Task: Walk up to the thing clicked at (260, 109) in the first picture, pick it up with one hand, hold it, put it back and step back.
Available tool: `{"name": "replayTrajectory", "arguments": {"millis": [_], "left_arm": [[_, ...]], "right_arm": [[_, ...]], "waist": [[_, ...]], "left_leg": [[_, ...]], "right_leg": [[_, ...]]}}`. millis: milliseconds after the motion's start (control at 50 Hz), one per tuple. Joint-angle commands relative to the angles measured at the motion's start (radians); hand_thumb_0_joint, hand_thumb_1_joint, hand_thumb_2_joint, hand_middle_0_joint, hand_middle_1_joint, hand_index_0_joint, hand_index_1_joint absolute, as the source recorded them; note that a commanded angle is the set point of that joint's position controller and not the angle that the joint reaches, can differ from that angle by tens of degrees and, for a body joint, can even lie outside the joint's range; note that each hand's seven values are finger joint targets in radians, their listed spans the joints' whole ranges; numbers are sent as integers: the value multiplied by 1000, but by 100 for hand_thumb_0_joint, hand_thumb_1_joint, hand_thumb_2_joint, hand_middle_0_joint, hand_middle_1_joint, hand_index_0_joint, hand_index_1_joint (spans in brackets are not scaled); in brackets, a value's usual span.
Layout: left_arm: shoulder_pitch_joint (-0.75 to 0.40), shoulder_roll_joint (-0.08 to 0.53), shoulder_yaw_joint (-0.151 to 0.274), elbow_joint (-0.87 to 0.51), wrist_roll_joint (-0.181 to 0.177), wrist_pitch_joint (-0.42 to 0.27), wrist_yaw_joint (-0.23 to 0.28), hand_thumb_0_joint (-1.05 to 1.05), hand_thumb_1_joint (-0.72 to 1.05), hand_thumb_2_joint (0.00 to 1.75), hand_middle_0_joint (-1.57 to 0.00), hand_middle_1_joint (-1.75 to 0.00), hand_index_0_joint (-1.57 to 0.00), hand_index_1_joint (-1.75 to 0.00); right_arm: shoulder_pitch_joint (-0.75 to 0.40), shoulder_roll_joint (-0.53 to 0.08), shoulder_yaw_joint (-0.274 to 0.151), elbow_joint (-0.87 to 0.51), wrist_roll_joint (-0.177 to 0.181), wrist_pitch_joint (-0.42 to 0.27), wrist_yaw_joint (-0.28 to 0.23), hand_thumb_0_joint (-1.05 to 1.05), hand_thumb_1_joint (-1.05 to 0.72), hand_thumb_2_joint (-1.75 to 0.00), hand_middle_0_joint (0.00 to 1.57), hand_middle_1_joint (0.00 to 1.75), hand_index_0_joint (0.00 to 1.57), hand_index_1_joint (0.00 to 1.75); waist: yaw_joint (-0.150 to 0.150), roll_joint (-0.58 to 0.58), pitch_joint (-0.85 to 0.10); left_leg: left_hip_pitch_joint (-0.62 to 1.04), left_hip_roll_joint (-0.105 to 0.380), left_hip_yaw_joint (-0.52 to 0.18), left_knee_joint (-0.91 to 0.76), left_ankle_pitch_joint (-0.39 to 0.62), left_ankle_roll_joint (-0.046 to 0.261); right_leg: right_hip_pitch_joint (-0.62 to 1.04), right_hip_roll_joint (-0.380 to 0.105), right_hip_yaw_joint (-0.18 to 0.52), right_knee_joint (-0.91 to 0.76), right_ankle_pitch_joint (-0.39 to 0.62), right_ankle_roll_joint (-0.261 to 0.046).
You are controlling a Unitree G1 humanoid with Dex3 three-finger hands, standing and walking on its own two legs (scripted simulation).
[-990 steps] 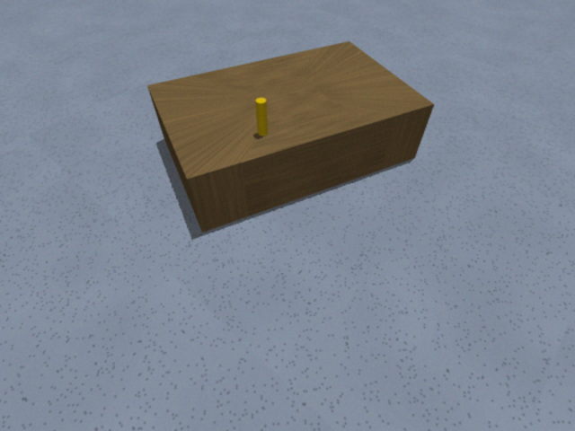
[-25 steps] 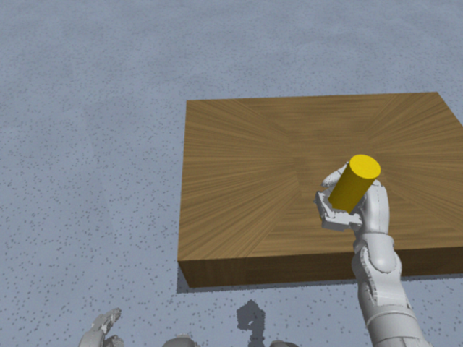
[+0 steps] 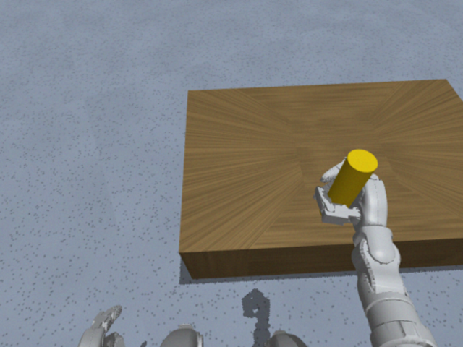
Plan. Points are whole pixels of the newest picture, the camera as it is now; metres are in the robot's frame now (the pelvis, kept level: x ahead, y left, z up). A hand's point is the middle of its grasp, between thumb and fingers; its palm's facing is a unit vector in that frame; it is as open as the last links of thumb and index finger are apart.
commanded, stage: crouch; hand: right
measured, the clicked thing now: (344, 189) +0.35 -0.19 +0.05
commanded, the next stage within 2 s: lower in 1.20 s
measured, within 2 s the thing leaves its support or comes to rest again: neither
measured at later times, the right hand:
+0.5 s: hand (309, 193) +0.45 -0.19 -0.13, palm faces +0.13 +0.99 +0.00, open 5.5 cm
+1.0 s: hand (305, 193) +0.49 -0.19 -0.20, palm faces +0.13 +0.99 -0.01, open 5.5 cm
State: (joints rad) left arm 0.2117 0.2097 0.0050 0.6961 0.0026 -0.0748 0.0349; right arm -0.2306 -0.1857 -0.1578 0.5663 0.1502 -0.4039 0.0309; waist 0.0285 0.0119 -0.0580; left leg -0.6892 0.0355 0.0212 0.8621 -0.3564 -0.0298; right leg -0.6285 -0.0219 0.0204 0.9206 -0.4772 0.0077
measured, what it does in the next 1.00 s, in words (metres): lowers itself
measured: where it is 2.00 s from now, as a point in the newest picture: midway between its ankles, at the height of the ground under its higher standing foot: outside the picture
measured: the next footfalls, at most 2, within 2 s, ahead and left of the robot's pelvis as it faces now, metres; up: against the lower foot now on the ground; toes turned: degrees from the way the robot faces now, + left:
none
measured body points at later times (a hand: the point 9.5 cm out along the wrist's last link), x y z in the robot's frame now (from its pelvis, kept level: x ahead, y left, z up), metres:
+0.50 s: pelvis -0.04 +0.00 -0.14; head +0.14 -0.01 +0.27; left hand +0.03 +0.27 -0.27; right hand +0.44 -0.24 -0.13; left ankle +0.04 +0.14 -0.69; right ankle -0.01 -0.12 -0.69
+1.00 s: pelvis -0.06 +0.00 -0.21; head +0.15 -0.03 +0.19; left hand -0.02 +0.28 -0.32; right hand +0.48 -0.25 -0.19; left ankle +0.04 +0.14 -0.69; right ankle -0.01 -0.12 -0.69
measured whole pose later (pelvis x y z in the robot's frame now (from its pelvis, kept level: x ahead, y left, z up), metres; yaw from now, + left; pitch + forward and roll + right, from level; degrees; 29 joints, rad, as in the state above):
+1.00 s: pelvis -0.06 +0.00 -0.21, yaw +1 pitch +36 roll +4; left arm 0.24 0.28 -0.03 0.66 0.07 -0.02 -0.03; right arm -0.99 -0.51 -0.49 1.18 0.01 -0.50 0.12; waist 0.20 -0.02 -0.16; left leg -1.80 0.05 0.02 1.71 -0.53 -0.03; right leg -1.75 0.00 0.07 1.82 -0.69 0.01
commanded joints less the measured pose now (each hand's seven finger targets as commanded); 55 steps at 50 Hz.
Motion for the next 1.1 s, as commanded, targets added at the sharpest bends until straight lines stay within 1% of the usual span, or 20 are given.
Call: {"name": "replayTrajectory", "arguments": {"millis": [0,60,120,180,220,320,340,360,400,500,540,600,620,680,700,740,800,920,960,1080], "left_arm": [[19,151,58,-88,13,-44,1,0,89,91,-20,-31,-20,-31],[44,151,56,-81,23,-48,-8,0,89,91,-20,-31,-20,-31],[64,162,52,-87,34,-46,-15,0,88,92,-20,-31,-20,-31],[74,182,48,-104,41,-34,-21,0,87,91,-20,-31,-20,-31],[89,191,48,-108,47,-30,-24,0,87,92,-20,-31,-20,-31],[133,219,48,-111,46,-10,-36,0,86,92,-20,-30,-20,-31],[137,224,48,-113,47,-6,-40,0,87,92,-20,-30,-20,-31],[145,228,51,-104,45,-2,-43,0,87,92,-20,-31,-20,-31],[159,237,53,-102,45,4,-47,0,87,92,-20,-31,-20,-31],[172,239,54,-84,47,16,-51,0,89,91,-21,-31,-21,-31],[184,242,54,-75,53,21,-51,0,90,91,-20,-31,-21,-31],[188,229,39,-71,57,28,-54,0,89,91,-20,-31,-21,-30],[174,228,42,-79,61,28,-55,0,89,91,-20,-30,-20,-30],[179,230,34,-79,61,33,-56,0,89,90,-21,-30,-21,-30],[180,234,33,-83,63,32,-56,0,89,90,-21,-31,-21,-30],[191,247,37,-81,65,33,-54,0,89,90,-20,-30,-21,-30],[208,258,39,-68,71,37,-53,0,90,90,-21,-31,-21,-30],[221,254,27,-58,69,42,-56,0,90,90,-21,-31,-21,-31],[226,273,35,-64,73,45,-55,0,90,90,-21,-31,-21,-31],[238,260,19,-64,71,58,-60,0,90,90,-21,-31,-21,-31]], "right_arm": [[-456,-119,-61,-124,9,-138,20,0,-56,-130,142,143,142,143],[-514,-164,-116,0,-3,-190,19,0,-55,-130,140,142,140,142],[-650,-280,-183,29,-22,-251,26,0,-55,-132,141,145,142,145],[-703,-314,-208,133,-32,-277,50,0,-57,-133,142,145,143,145],[-809,-303,-198,142,-29,-290,74,0,-61,-133,141,144,142,144],[-915,-351,-234,227,-30,-265,106,0,-54,-130,137,141,138,141],[-901,-360,-239,247,-34,-258,106,0,-53,-130,137,141,138,141],[-920,-362,-257,271,-30,-253,108,0,-55,-131,138,141,138,141],[-997,-413,-279,228,-33,-251,103,0,-59,-134,141,144,141,144],[-1023,-473,-333,319,-53,-236,85,0,-62,-136,143,147,144,147],[-1046,-524,-362,323,-66,-239,78,0,-64,-138,145,148,145,148],[-1051,-544,-381,367,-83,-238,76,0,-61,-136,143,147,144,147],[-1069,-527,-360,347,-87,-239,82,0,-59,-136,142,147,143,147],[-1107,-575,-380,377,-104,-232,87,0,-60,-134,141,145,141,145],[-1115,-536,-347,374,-106,-226,95,0,-60,-134,140,144,141,144],[-1150,-546,-341,361,-114,-220,104,0,-61,-135,140,144,141,144],[-1192,-540,-330,369,-112,-205,106,0,-61,-135,140,145,141,145],[-1235,-561,-330,358,-117,-188,95,0,-62,-137,140,146,141,146],[-1256,-608,-357,335,-125,-187,87,0,-64,-139,143,148,144,148],[-1288,-615,-362,363,-135,-166,70,0,-63,-139,143,149,144,149]], "waist": [[42,-17,-317],[42,-15,-359],[38,-77,-498],[45,-113,-579],[71,-151,-646],[95,-155,-744],[86,-160,-757],[108,-132,-750],[110,-163,-798],[124,-96,-762],[123,-101,-785],[132,-104,-742],[132,-142,-748],[147,-132,-755],[156,-167,-757],[165,-197,-809],[174,-233,-791],[186,-250,-784],[178,-267,-821],[194,-247,-802]], "left_leg": [[45,-26,3,36,179,41],[-41,-25,-7,131,163,41],[-122,-20,-22,246,169,48],[-222,-20,-16,340,152,54],[-320,-22,-7,392,132,60],[-344,-12,-2,463,166,67],[-342,-13,-2,474,169,68],[-350,-12,0,486,179,68],[-347,-11,-2,508,187,71],[-391,-14,-4,537,100,63],[-391,-15,-10,551,103,62],[-441,-13,-9,577,74,63],[-456,-13,-16,579,57,63],[-471,-11,-18,583,2,58],[-506,-11,-13,603,10,62],[-530,-12,-8,626,39,65],[-601,-13,4,656,44,70],[-659,-7,8,701,28,67],[-649,-5,8,724,55,70],[-678,-4,11,751,40,65]], "right_leg": [[-29,8,9,-29,238,-11],[-164,16,8,65,203,-13],[-268,21,2,176,201,-9],[-332,28,9,258,206,-3],[-327,22,31,300,222,1],[-414,26,32,393,246,-3],[-429,29,27,405,249,-3],[-460,31,29,427,245,-6],[-481,30,27,445,240,-7],[-633,31,19,500,112,-22],[-661,30,12,524,107,-24],[-720,30,14,540,78,-25],[-730,29,6,552,57,-26],[-775,32,11,567,-1,-31],[-763,30,15,570,11,-25],[-722,27,21,591,50,-22],[-695,23,32,610,78,-15],[-746,24,33,653,60,-15],[-742,25,31,671,94,-11],[-805,27,28,703,67,-15]]}}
